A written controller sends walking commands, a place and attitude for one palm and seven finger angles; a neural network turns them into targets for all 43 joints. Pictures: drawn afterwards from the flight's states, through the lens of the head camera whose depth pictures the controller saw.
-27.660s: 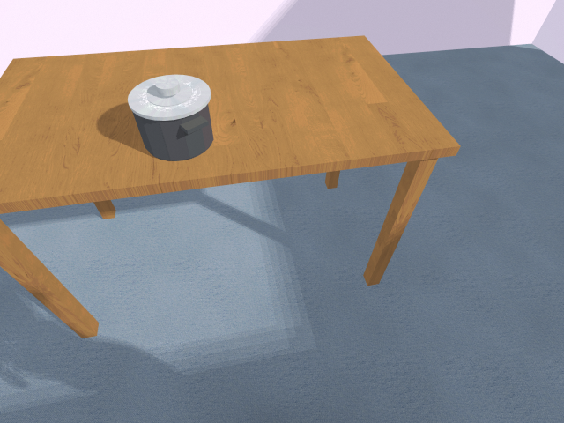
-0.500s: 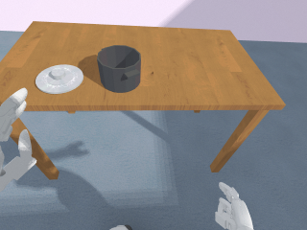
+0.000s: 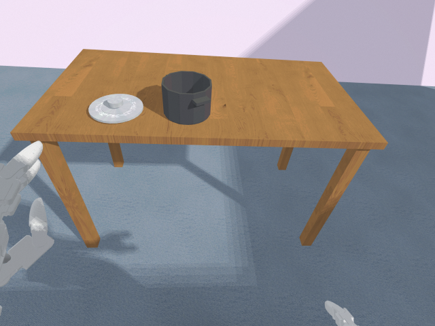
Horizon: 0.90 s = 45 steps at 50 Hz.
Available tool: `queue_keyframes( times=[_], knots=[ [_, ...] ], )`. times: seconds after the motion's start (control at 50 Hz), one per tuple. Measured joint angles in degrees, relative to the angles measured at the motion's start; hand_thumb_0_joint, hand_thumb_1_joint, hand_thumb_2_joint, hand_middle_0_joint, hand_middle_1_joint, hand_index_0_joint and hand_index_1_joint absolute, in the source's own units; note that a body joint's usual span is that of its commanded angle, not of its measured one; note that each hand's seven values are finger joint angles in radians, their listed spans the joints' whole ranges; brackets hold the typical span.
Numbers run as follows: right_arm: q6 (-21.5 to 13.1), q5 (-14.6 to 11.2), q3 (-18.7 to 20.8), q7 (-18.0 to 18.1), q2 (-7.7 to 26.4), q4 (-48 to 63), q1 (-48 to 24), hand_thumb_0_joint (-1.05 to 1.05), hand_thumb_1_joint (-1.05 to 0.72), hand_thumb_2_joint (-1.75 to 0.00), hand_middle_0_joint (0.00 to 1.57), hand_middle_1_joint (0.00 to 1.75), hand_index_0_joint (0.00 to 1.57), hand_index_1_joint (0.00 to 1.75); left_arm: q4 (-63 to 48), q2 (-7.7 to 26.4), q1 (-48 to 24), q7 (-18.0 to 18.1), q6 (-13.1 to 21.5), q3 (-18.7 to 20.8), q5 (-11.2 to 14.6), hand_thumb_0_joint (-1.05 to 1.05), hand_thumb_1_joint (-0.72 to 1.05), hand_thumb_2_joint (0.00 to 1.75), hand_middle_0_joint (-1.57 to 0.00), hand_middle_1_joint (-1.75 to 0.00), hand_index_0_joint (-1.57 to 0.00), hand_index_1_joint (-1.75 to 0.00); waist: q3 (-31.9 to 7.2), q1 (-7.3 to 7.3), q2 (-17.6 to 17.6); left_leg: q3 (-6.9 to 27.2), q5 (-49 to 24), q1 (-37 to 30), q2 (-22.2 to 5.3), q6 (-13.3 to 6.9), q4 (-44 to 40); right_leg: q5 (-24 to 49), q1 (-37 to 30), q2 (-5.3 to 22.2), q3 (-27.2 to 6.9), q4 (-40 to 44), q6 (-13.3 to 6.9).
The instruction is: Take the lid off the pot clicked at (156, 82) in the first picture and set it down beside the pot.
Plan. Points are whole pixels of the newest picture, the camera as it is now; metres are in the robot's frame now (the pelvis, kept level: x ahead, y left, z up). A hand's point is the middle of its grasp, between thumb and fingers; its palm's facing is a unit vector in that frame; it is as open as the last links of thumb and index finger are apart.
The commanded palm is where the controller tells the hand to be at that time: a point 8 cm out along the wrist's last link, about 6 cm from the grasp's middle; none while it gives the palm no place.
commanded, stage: stop stepping back and stand still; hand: left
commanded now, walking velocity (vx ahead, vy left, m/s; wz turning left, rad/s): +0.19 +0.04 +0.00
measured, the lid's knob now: (115, 102) +0.78 +0.40 +0.00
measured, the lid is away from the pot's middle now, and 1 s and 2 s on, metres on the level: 0.24 0.24 0.24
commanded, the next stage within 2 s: let the arm hang, fingers relaxed in 1.32 s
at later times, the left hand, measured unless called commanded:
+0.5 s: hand (10, 253) +0.15 +0.28 +0.17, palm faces +0.44 -0.82 -0.37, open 7.5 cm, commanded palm none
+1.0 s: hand out of the picture +0.00 +0.23 -0.17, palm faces +0.13 -0.97 -0.22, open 7.2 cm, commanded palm none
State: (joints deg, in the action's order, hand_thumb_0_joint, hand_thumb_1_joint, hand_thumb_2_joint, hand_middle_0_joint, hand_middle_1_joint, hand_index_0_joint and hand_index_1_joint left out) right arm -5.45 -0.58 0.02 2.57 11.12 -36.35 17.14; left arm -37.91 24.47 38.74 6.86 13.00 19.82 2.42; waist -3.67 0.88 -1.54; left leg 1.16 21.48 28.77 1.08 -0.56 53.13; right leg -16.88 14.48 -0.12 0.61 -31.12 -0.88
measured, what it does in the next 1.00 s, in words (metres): steps on the spot: left foot, then right foot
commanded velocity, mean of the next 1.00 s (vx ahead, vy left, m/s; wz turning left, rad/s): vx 0.04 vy -0.01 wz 0.00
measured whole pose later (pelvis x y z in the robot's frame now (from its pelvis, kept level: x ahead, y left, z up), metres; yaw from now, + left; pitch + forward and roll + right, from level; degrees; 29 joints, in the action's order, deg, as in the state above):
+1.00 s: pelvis +0.02 +0.03 +0.00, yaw +7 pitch +1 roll -1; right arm 0.9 0.6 1.9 1.4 7.9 -57.7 20.6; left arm 57.8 12.9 16.5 1.1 -1.5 1.7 -0.4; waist 4.4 -0.7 -1.1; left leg 1.4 16.5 16.1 0.6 -1.3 31.2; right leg -15.3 14.2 -1.5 -1.8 -28.1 0.1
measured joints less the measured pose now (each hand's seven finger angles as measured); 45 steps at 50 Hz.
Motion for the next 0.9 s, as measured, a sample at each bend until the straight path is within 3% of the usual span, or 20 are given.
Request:
queue_keyframes(
  times=[0.06,0.1,0.14,0.2,0.24,0.3,0.34,0.4,0.46,0.5,0.54,0.6,0.64,0.7,0.76,0.78,0.84,0.9],
  knots=[
    [0.9,-0.39,-0.14,1.03,1.04,-1.1,0.23,0.01,-0.9,-0.9,0.21,0.3,0.2,0.3,7.03,-3.86,-5.03,0.9,-0.94,-0.78,-0.03,0.01,0.88,0.9,-0.21,-0.3,-0.21,-0.3,-2.66,0.31,0.2,-2.22,2.6,-7.19,-1.3,-1.49,-7.28,-1.91,1.49,2.32,1.39,-1.2,0.67],
    [-0.22,-0.46,0.07,1.64,2.02,-0.07,-0.37,0.01,-0.9,-0.9,0.21,0.3,0.2,0.3,9.7,-5.18,-8.56,1.35,-1.77,-0.89,0.02,0.01,0.88,0.9,-0.21,-0.3,-0.21,-0.3,-2.05,-1.31,1.68,-1.1,1.92,-11.28,-2.52,-2.68,-17.12,-2.62,3.29,2.16,2.77,-3.79,1.37],
    [-0.94,-0.54,-0.02,1.56,0.89,0.13,-2.17,0.01,-0.91,-0.9,0.21,0.3,0.2,0.3,10.69,-4.56,-9.94,1.41,-2.82,-0.15,0.19,0.01,0.88,0.9,-0.21,-0.3,-0.21,-0.3,0.41,-2.29,-0.09,-1.84,-3.46,-10.91,-1.59,-1.9,-16.15,-6.37,4.99,1.65,0.33,-9.16,1.47],
    [-2.58,-0.35,-0.64,0.35,-1.4,1.38,-2.01,0.01,-0.91,-0.9,0.21,0.3,0.2,0.3,8.85,-3.2,-5.98,0.89,-4.47,0.25,-0.01,0.02,0.89,0.9,-0.21,-0.3,-0.2,-0.3,0.54,-3.93,-1.03,-2.27,-5.25,-11.69,-1.45,-1.7,-18.41,-8.67,7.6,-0.81,-0.74,-18.35,1.05],
    [-3.39,-0.17,-1.33,-0.37,-2.26,1.98,-0.93,0.01,-0.91,-0.9,0.2,0.3,0.2,0.3,6.15,-2.07,-2.21,0.8,-4.63,-0.39,0.03,0.02,0.89,0.9,-0.21,-0.3,-0.2,-0.3,0.32,-4.33,-0.64,-1.66,-6.59,-12.35,-1.96,-1.13,-20.86,-9.36,5.44,-1.74,0.54,-14.43,0.61],
    [-2.89,0.29,-2.09,-0.64,-2.45,2.98,0.24,0.01,-0.9,-0.9,0.21,0.3,0.2,0.3,1.91,0.86,1.49,0.62,-3.56,0.1,-0.6,0.02,0.89,0.9,-0.21,-0.3,-0.2,-0.3,0.34,-3.32,-0.81,-1.27,-2.93,-9.6,-2.11,-0.7,-17.75,-7.26,0.0,-2.12,0.98,-1.17,-1.23],
    [-1.8,0.47,-1.4,-0.51,-1.53,1.66,-0.55,0.01,-0.9,-0.9,0.21,0.3,0.2,0.3,1.34,1.22,-0.01,0.09,-2.51,-0.04,-0.71,0.02,0.88,0.9,-0.21,-0.3,-0.21,-0.3,1.7,-1.77,-0.09,-0.82,0.96,-5.96,-1.82,-0.82,-8.21,1.0,0.37,-2.23,1.63,-0.44,-2.05],
    [0.0,0.47,-0.33,-0.19,-0.09,-1.55,-1.06,0.01,-0.9,-0.9,0.21,0.3,0.2,0.3,3.46,-0.91,-2.57,0.05,-1.11,-0.21,-0.69,0.02,0.88,0.9,-0.22,-0.3,-0.21,-0.3,1.19,-0.19,0.28,-1.59,3.02,-3.66,-1.04,-0.96,-0.33,0.78,-0.48,-1.52,1.55,0.39,-1.54],
    [0.68,0.03,0.01,0.67,0.78,-1.73,-1.0,0.01,-0.9,-0.9,0.21,0.3,0.2,0.3,5.79,-3.43,-3.74,0.85,-0.94,0.37,-0.55,0.02,0.88,0.9,-0.21,-0.3,-0.21,-0.3,0.85,-0.43,-0.37,-3.62,0.78,-7.95,-1.54,-1.65,-10.87,0.24,-1.61,-0.11,1.07,1.37,-0.27],
    [-0.24,0.03,0.42,1.31,1.96,-0.33,-1.19,0.01,-0.9,-0.9,0.21,0.3,0.2,0.3,6.05,-4.65,-4.71,1.23,-1.04,0.05,-0.37,0.01,0.88,0.9,-0.21,-0.3,-0.21,-0.3,1.71,-1.23,0.96,-2.87,-3.52,-11.27,-2.62,-2.12,-19.85,-0.91,-1.41,-0.23,1.95,-0.28,0.74],
    [-1.64,0.69,2.17,-0.83,3.0,-2.14,-2.51,0.01,-0.91,-0.9,0.21,0.3,0.2,0.3,15.11,-5.13,-10.29,-0.77,-1.12,-2.83,-2.84,0.01,0.89,0.9,-0.21,-0.3,-0.2,-0.3,1.75,-1.66,1.78,-2.26,-6.34,-8.61,-1.53,-1.81,-17.68,-4.02,2.78,0.69,1.71,-7.98,0.94],
    [1.13,2.1,2.59,-2.4,3.8,-4.79,-4.0,0.01,-0.91,-0.9,0.2,0.3,0.2,0.3,38.06,-7.2,-20.73,-3.8,-8.91,-8.72,-4.03,0.0,0.89,0.9,-0.2,-0.3,-0.2,-0.3,0.79,-2.92,2.75,-0.5,-6.25,-6.61,0.46,-2.28,-17.2,-12.24,9.63,-0.01,-1.85,-22.51,0.99],
    [2.59,2.77,2.07,-2.62,3.1,-5.98,-4.41,0.01,-0.91,-0.9,0.2,0.3,0.2,0.3,53.08,-8.76,-25.37,-4.83,-13.2,-11.58,-4.11,0.01,0.9,0.9,-0.2,-0.3,-0.19,-0.3,1.26,-3.55,2.14,-0.06,-6.85,-7.28,1.1,-2.35,-18.49,-13.86,11.62,-0.46,-3.3,-25.97,1.19],
    [3.83,2.91,1.18,-2.36,1.21,-7.53,-4.53,0.01,-0.91,-0.9,0.21,0.3,0.2,0.3,69.59,-10.89,-27.51,-6.0,-16.5,-15.61,-3.85,0.01,0.9,0.9,-0.19,-0.3,-0.19,-0.3,3.2,-3.84,0.16,-0.89,-7.42,-9.26,1.06,-1.72,-20.35,-11.77,10.68,-0.4,-3.6,-20.36,1.34],
    [4.6,1.96,0.87,-2.22,-0.59,-9.32,-3.48,0.01,-0.91,-0.9,0.21,0.3,0.2,0.3,79.1,-12.78,-25.22,-7.14,-16.28,-19.5,-3.7,0.01,0.91,0.9,-0.2,-0.3,-0.19,-0.3,4.84,-3.18,-2.71,-2.56,-5.9,-9.53,1.41,-0.73,-18.62,-2.44,5.34,0.28,-5.07,-5.34,0.44],
    [4.99,1.57,1.05,-2.26,-0.79,-10.39,-3.36,0.01,-0.91,-0.9,0.21,0.3,0.2,0.3,82.07,-13.83,-24.65,-7.23,-16.08,-20.41,-3.71,0.01,0.91,0.9,-0.2,-0.3,-0.19,-0.3,5.84,-2.98,-2.63,-2.52,-4.97,-9.35,1.03,-0.49,-17.24,0.57,5.18,-0.11,-5.07,-5.06,0.37],
    [6.41,1.19,1.92,-2.3,-1.06,-14.41,-1.31,0.01,-0.91,-0.9,0.2,0.3,0.2,0.3,86.98,-14.37,-24.09,-5.8,-15.02,-18.75,-2.98,-0.03,0.99,0.9,-0.21,-0.3,-0.2,-0.3,7.38,-2.64,-0.14,0.34,-3.9,-9.28,-0.57,-0.39,-15.95,0.41,3.29,-1.69,-2.23,-3.53,0.39],
    [7.13,1.28,2.18,-2.05,-1.89,-18.02,0.76,0.01,-0.91,-0.9,0.2,0.3,0.2,0.3,90.68,-12.93,-22.99,-5.64,-14.72,-18.36,-3.2,-0.03,0.99,0.9,-0.21,-0.3,-0.2,-0.3,7.73,-2.0,0.2,0.86,-4.15,-10.41,-1.05,-0.17,-17.84,0.87,1.44,-2.09,-1.78,-0.21,0.49]
  ],
)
